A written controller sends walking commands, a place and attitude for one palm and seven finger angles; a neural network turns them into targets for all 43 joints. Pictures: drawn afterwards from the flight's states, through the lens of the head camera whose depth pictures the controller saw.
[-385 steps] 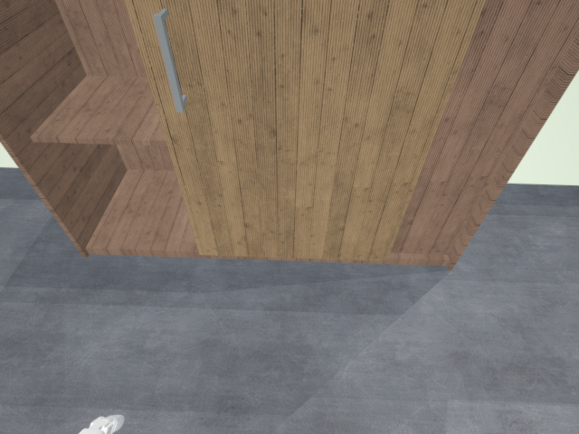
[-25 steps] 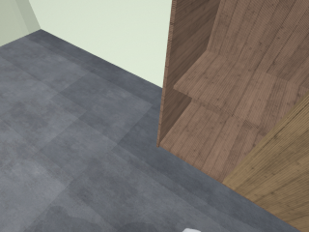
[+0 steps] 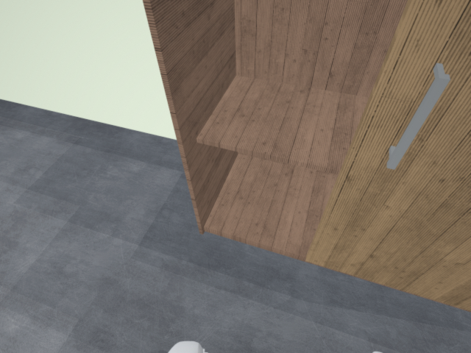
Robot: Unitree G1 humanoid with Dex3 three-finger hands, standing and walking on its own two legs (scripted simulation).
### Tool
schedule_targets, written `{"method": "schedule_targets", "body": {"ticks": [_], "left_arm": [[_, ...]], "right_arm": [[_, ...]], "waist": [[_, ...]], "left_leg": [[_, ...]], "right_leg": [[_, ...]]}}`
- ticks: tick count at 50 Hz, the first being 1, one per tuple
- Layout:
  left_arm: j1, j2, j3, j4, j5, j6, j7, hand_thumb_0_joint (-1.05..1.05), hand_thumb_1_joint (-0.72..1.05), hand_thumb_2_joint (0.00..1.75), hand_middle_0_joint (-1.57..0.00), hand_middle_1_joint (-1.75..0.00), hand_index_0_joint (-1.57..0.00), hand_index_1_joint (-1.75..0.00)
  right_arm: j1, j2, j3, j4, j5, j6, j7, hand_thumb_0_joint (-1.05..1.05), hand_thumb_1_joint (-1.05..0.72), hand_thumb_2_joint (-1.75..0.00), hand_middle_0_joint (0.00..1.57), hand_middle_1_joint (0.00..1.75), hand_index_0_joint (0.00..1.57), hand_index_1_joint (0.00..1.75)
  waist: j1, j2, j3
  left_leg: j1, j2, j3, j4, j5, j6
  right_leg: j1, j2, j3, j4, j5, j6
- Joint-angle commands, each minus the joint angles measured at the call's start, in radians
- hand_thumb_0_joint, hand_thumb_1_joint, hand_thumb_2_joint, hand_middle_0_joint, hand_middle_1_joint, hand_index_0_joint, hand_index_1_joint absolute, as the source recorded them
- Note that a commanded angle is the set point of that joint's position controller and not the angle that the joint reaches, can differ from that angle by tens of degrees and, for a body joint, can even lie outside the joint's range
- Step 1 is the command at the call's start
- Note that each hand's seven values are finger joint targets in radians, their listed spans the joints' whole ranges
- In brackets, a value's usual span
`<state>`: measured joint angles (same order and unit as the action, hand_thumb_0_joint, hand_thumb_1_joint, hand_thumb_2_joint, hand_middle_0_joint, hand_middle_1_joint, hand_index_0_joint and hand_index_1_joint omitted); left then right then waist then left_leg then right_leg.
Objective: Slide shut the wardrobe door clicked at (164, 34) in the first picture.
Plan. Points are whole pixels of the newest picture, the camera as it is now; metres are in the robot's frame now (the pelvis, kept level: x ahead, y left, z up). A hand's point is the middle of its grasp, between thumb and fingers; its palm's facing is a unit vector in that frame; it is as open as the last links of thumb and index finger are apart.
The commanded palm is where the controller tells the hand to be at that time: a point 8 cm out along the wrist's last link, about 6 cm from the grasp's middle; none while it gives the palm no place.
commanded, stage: turn to face it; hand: right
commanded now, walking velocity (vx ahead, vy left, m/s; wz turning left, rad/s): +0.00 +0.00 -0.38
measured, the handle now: (412, 121) +0.55 -0.31 +0.10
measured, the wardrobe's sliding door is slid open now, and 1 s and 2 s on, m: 0.49 0.49 0.49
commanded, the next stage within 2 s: take the last steps up to it in 0.28 s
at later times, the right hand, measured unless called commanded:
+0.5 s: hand out of the picture +0.00 -0.15 -0.15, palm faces +0.25 +0.94 -0.25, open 7.3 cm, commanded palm none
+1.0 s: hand out of the picture +0.02 -0.23 -0.18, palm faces +0.30 +0.94 -0.17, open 7.4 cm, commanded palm none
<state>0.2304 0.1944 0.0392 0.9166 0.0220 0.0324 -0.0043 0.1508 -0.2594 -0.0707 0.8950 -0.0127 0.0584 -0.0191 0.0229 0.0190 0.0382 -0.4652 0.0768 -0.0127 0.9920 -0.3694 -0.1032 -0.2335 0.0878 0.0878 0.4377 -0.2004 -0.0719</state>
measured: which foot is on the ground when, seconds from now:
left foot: up 0.00-0.16, down 0.18-0.68, up 0.70-1.00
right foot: down 0.00-0.18, up 0.20-0.66, down 0.68-1.00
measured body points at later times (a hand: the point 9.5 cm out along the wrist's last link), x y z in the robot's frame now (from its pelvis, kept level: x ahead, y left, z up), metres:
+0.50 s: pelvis -0.01 +0.05 +0.00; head +0.01 +0.07 +0.45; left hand +0.08 +0.30 -0.16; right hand -0.01 -0.19 -0.13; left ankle +0.01 +0.14 -0.74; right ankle -0.07 -0.11 -0.67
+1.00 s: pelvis +0.05 -0.04 +0.00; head +0.04 -0.06 +0.45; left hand +0.09 +0.18 -0.15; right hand +0.01 -0.28 -0.16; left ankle +0.14 +0.07 -0.67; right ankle -0.04 -0.09 -0.74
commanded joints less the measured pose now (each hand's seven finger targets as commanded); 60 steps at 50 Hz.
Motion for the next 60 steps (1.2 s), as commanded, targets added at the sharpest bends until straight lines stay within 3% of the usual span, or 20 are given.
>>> {"method": "schedule_targets", "body": {"ticks": [1, 7, 8, 9, 10, 11, 12, 16, 26, 29, 32, 33, 34, 38, 44, 54, 56, 58, 59, 60], "left_arm": [[0.054, 0.213, 0.060, -0.048, 0.006, -0.013, 0.016, 0.00, 0.90, 0.90, -0.20, -0.30, -0.20, -0.30], [0.006, 0.187, 0.058, -0.049, -0.003, -0.007, 0.014, 0.00, 0.90, 0.90, -0.20, -0.30, -0.20, -0.30], [0.025, 0.147, 0.053, -0.045, -0.013, -0.010, 0.008, 0.00, 0.90, 0.90, -0.20, -0.30, -0.20, -0.30], [0.040, 0.086, 0.044, -0.060, -0.019, -0.013, 0.007, 0.00, 0.90, 0.90, -0.20, -0.30, -0.20, -0.30], [0.042, 0.131, 0.061, -0.065, -0.007, -0.004, 0.013, 0.00, 0.90, 0.90, -0.20, -0.30, -0.20, -0.30], [0.036, 0.128, 0.065, -0.055, 0.001, 0.009, 0.010, 0.00, 0.90, 0.90, -0.20, -0.30, -0.20, -0.30], [0.056, 0.122, 0.064, -0.030, 0.004, 0.021, 0.005, 0.00, 0.90, 0.90, -0.20, -0.30, -0.20, -0.30], [0.061, 0.107, 0.059, 0.012, 0.002, 0.028, -0.007, 0.00, 0.90, 0.90, -0.20, -0.30, -0.20, -0.30], [-0.102, 0.085, 0.032, -0.009, 0.002, 0.003, -0.014, 0.00, 0.90, 0.90, -0.20, -0.30, -0.20, -0.30], [-0.072, 0.070, 0.021, -0.001, -0.004, -0.018, -0.015, 0.00, 0.90, 0.90, -0.20, -0.30, -0.20, -0.30], [0.067, 0.072, 0.014, 0.051, -0.006, -0.044, -0.005, 0.00, 0.90, 0.90, -0.20, -0.30, -0.20, -0.30], [0.132, 0.137, 0.026, 0.069, -0.004, -0.055, 0.004, 0.00, 0.90, 0.90, -0.20, -0.30, -0.20, -0.30], [0.190, 0.229, 0.049, 0.078, 0.004, -0.053, 0.010, 0.00, 0.90, 0.90, -0.20, -0.30, -0.20, -0.30], [0.101, 0.128, 0.010, 0.071, 0.000, -0.058, 0.030, 0.00, 0.90, 0.90, -0.20, -0.30, -0.20, -0.30], [0.150, 0.090, 0.003, 0.099, -0.013, -0.092, 0.038, 0.00, 0.90, 0.90, -0.20, -0.30, -0.20, -0.30], [0.252, 0.074, 0.001, 0.180, 0.005, -0.087, 0.052, 0.00, 0.90, 0.90, -0.20, -0.30, -0.20, -0.30], [0.223, 0.079, -0.003, 0.185, -0.002, -0.082, 0.058, 0.00, 0.90, 0.90, -0.20, -0.30, -0.20, -0.30], [0.219, 0.077, 0.002, 0.181, -0.023, -0.081, 0.056, 0.00, 0.90, 0.90, -0.20, -0.30, -0.20, -0.30], [0.256, 0.049, 0.007, 0.178, -0.031, -0.077, 0.049, 0.00, 0.90, 0.90, -0.20, -0.30, -0.20, -0.30], [0.275, 0.033, 0.010, 0.173, -0.042, -0.057, 0.053, 0.00, 0.90, 0.90, -0.20, -0.30, -0.20, -0.30]], "right_arm": [[-0.058, -0.070, -0.010, -0.108, 0.004, -0.031, -0.006, 0.00, -0.90, -0.90, 0.20, 0.30, 0.20, 0.30], [0.081, -0.062, -0.007, -0.074, 0.013, -0.054, -0.016, 0.00, -0.90, -0.90, 0.20, 0.30, 0.20, 0.30], [0.104, -0.107, -0.014, -0.066, 0.006, -0.065, -0.020, 0.00, -0.90, -0.90, 0.20, 0.30, 0.20, 0.30], [0.118, -0.187, -0.030, -0.068, -0.008, -0.072, -0.026, 0.00, -0.90, -0.90, 0.20, 0.30, 0.20, 0.30], [0.115, -0.207, -0.029, -0.080, -0.004, -0.065, -0.021, 0.00, -0.90, -0.90, 0.20, 0.30, 0.20, 0.30], [0.077, -0.171, -0.021, -0.092, -0.002, -0.059, -0.023, 0.00, -0.90, -0.90, 0.20, 0.30, 0.20, 0.30], [0.026, -0.142, -0.024, -0.093, 0.000, -0.065, -0.024, 0.00, -0.90, -0.90, 0.20, 0.30, 0.20, 0.30], [0.028, -0.076, -0.003, -0.073, 0.000, -0.076, -0.016, 0.00, -0.90, -0.90, 0.20, 0.30, 0.20, 0.30], [0.237, -0.107, -0.021, 0.046, -0.020, -0.092, -0.006, 0.00, -0.90, -0.90, 0.20, 0.30, 0.20, 0.30], [0.232, -0.124, -0.024, 0.069, -0.023, -0.093, -0.002, 0.00, -0.90, -0.90, 0.20, 0.30, 0.20, 0.30], [0.187, -0.100, -0.015, 0.082, -0.010, -0.083, 0.002, 0.00, -0.90, -0.90, 0.20, 0.30, 0.20, 0.30], [0.191, -0.053, -0.001, 0.075, -0.001, -0.078, 0.005, 0.00, -0.90, -0.90, 0.20, 0.30, 0.20, 0.30], [0.184, 0.013, 0.015, 0.053, -0.002, -0.076, 0.012, 0.00, -0.90, -0.90, 0.20, 0.30, 0.20, 0.30], [0.119, -0.013, 0.014, 0.085, -0.019, -0.072, 0.021, 0.00, -0.90, -0.90, 0.20, 0.30, 0.20, 0.30], [0.192, 0.014, 0.017, 0.126, -0.011, -0.061, 0.019, 0.00, -0.90, -0.90, 0.20, 0.30, 0.20, 0.30], [0.000, 0.057, 0.028, 0.057, -0.003, -0.074, 0.016, 0.00, -0.90, -0.90, 0.20, 0.30, 0.20, 0.30], [0.108, 0.046, 0.027, 0.090, -0.001, -0.082, 0.004, 0.00, -0.90, -0.90, 0.20, 0.30, 0.20, 0.30], [0.266, -0.030, 0.012, 0.143, -0.006, -0.100, -0.012, 0.00, -0.90, -0.90, 0.20, 0.30, 0.20, 0.30], [0.318, -0.088, 0.000, 0.164, -0.005, -0.108, -0.022, 0.00, -0.90, -0.90, 0.20, 0.30, 0.20, 0.30], [0.319, -0.120, 0.004, 0.164, 0.003, -0.105, -0.026, 0.00, -0.90, -0.90, 0.20, 0.30, 0.20, 0.30]], "waist": [[0.027, -0.155, -0.059], [-0.046, -0.109, -0.125], [-0.050, 0.007, -0.137], [-0.050, 0.262, -0.130], [-0.050, 0.227, -0.108], [-0.028, 0.098, -0.056], [-0.002, 0.172, -0.045], [0.007, 0.112, 0.013], [-0.092, 0.144, 0.011], [-0.079, 0.148, -0.016], [-0.009, 0.094, -0.051], [0.019, -0.073, -0.089], [0.043, -0.322, -0.065], [0.012, -0.192, 0.133], [-0.033, -0.104, 0.085], [0.010, -0.127, 0.113], [-0.049, -0.096, 0.051], [-0.107, -0.017, -0.060], [-0.100, 0.079, -0.157], [-0.075, 0.090, -0.198]], "left_leg": [[-0.049, -0.022, -0.013, -0.097, -0.064, 0.016], [0.338, -0.057, 0.007, -0.549, 0.167, 0.043], [0.473, 0.040, -0.082, -0.654, 0.226, 0.062], [0.541, 0.294, -0.348, -0.702, 0.312, 0.159], [0.393, 0.408, -0.387, -0.710, 0.407, 0.257], [0.297, 0.359, -0.305, -0.718, 0.345, 0.280], [0.275, 0.299, -0.271, -0.732, 0.289, 0.257], [0.246, 0.180, -0.083, -0.720, 0.313, 0.213], [0.401, 0.250, -0.129, -0.761, 0.177, 0.252], [0.378, 0.252, -0.105, -0.734, 0.184, 0.256], [0.202, 0.158, 0.013, -0.596, 0.096, 0.175], [0.062, 0.086, 0.078, -0.424, 0.028, 0.132], [-0.149, -0.021, 0.180, -0.193, -0.190, 0.082], [-0.179, 0.038, 0.047, 0.072, -0.053, 0.102], [-0.156, 0.022, 0.052, 0.111, 0.106, 0.066], [-0.074, -0.015, 0.102, -0.264, 0.100, 0.112], [0.143, -0.046, 0.096, -0.407, 0.196, 0.123], [0.433, 0.024, 0.021, -0.519, 0.656, 0.146], [0.583, 0.209, -0.197, -0.468, 1.124, 0.253], [0.536, 0.370, -0.252, -0.522, 1.333, 0.369]], "right_leg": [[0.127, -0.293, 0.337, -0.094, 0.327, -0.132], [-0.057, -0.212, 0.303, 0.031, 0.316, -0.055], [-0.169, -0.150, 0.240, 0.112, 0.137, 0.004], [-0.335, -0.010, 0.049, 0.313, -0.237, 0.080], [-0.303, -0.001, 0.024, 0.509, -0.386, 0.092], [-0.293, -0.022, 0.046, 0.634, -0.348, 0.089], [-0.305, -0.046, 0.044, 0.689, -0.307, 0.093], [-0.284, -0.079, -0.013, 0.745, -0.143, 0.114], [-0.259, -0.119, -0.094, 0.383, -0.230, 0.115], [-0.139, -0.103, -0.132, 0.220, -0.241, 0.091], [0.178, -0.075, -0.170, -0.074, -0.056, 0.076], [0.334, -0.196, -0.025, -0.128, -0.069, 0.038], [0.395, -0.421, 0.259, -0.198, -0.068, -0.054], [0.148, -0.372, 0.153, -0.266, -0.033, -0.107], [0.190, -0.316, -0.002, -0.232, 0.429, -0.096], [0.257, -0.331, -0.035, -0.114, 0.730, -0.088], [0.200, -0.314, -0.049, 0.006, 0.869, -0.043], [0.078, -0.225, -0.075, 0.186, 0.635, 0.034], [-0.049, -0.112, -0.117, 0.360, 0.214, 0.072], [-0.032, -0.064, -0.105, 0.525, -0.390, 0.078]]}}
